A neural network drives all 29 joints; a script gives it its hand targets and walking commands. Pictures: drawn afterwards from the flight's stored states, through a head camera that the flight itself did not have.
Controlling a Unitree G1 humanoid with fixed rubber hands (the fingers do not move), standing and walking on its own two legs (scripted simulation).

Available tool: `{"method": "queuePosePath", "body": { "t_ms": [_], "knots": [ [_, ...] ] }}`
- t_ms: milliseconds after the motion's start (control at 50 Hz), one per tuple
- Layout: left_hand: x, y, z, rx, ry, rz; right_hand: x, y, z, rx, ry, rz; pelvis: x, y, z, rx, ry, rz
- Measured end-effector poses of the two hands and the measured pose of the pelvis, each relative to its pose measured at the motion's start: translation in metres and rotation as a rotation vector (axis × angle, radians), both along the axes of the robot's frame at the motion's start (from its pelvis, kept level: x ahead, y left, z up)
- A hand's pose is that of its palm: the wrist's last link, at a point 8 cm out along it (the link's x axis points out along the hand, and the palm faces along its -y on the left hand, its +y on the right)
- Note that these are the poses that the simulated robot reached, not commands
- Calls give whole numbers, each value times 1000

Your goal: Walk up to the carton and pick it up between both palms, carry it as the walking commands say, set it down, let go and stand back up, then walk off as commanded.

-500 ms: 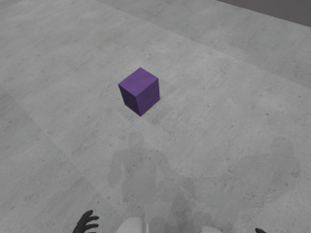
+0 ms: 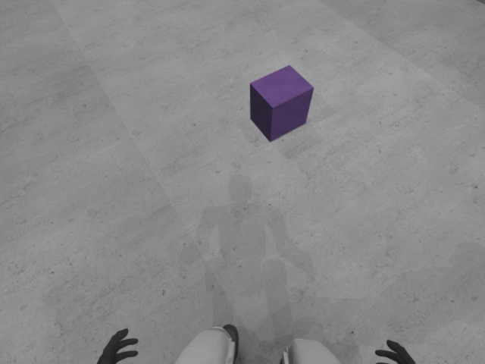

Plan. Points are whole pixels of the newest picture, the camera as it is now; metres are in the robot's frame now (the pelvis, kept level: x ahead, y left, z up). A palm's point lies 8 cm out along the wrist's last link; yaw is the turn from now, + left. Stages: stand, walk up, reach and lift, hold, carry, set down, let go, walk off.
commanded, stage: walk off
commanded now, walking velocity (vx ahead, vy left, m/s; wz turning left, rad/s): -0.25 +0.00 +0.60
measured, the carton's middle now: (279, 104) +1.20 -0.16 -0.64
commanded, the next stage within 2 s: stand in 0.56 s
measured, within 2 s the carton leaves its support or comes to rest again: neither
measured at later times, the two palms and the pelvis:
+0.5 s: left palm out of the picture -0.15 +0.29 -0.15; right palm out of the picture +0.01 -0.22 -0.12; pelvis -0.15 +0.01 -0.01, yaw +20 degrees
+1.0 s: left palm out of the picture -0.30 +0.20 -0.12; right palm out of the picture -0.10 -0.21 -0.14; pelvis -0.23 -0.01 +0.01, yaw +28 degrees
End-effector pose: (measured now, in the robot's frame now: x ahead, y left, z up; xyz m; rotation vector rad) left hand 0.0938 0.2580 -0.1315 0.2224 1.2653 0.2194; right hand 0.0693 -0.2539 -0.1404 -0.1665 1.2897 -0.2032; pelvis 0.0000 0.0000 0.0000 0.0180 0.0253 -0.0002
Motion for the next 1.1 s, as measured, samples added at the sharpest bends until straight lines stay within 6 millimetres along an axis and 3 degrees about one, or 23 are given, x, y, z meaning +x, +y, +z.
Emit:
{"method": "queuePosePath", "body": {
  "t_ms": [60,240,380,480,580,660,800,920,1000,1100],
  "knots": [
    [-26,-9,12,20,-19,31,-7,0,-9,47,-10,9,-18,-6,2,-28,-15,47],
    [-93,-15,35,41,-106,128,-26,-1,-5,71,12,145,-63,-10,11,5,-43,196],
    [-157,3,11,-9,-141,219,-36,16,5,20,-33,244,-109,2,0,-8,-63,295],
    [-227,27,-16,-39,-89,322,-58,35,16,-41,-59,333,-142,13,-9,-6,-64,332],
    [-286,33,-16,-52,-24,408,-89,37,32,-101,-6,385,-166,11,2,-22,-47,391],
    [-322,25,-10,-60,7,440,-98,42,33,-91,-6,414,-183,9,7,-23,-26,411],
    [-358,-9,-4,-36,25,464,-112,52,11,8,-59,442,-208,-7,2,5,-14,424],
    [-388,-49,15,-43,14,475,-147,48,1,67,-6,445,-221,-14,11,-1,-47,475],
    [-397,-59,15,-54,-17,492,-168,44,-1,70,26,454,-232,-13,12,-12,-55,491],
    [-414,-63,-1,-94,-25,512,-193,48,0,34,34,456,-248,-9,7,-14,-61,497]
  ]
}}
